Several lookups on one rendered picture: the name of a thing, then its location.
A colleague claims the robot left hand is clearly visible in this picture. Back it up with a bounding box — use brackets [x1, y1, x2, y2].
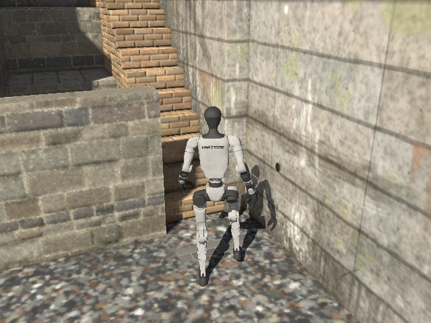
[178, 181, 194, 192]

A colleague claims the right robot forearm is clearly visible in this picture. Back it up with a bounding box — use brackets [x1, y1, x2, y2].
[240, 163, 256, 194]

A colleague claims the right robot foot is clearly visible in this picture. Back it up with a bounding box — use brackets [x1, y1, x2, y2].
[233, 246, 242, 260]

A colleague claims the robot right hand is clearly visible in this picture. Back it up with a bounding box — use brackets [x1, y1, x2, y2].
[242, 191, 258, 210]

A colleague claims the robot torso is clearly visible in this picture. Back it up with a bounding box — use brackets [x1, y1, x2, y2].
[198, 132, 230, 202]

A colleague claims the left robot upper arm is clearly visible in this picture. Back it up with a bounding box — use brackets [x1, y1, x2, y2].
[182, 136, 200, 173]

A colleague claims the right robot upper arm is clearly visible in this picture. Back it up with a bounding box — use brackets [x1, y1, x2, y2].
[227, 135, 246, 174]

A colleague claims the left robot forearm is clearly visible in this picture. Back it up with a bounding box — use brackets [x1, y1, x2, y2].
[178, 162, 189, 184]

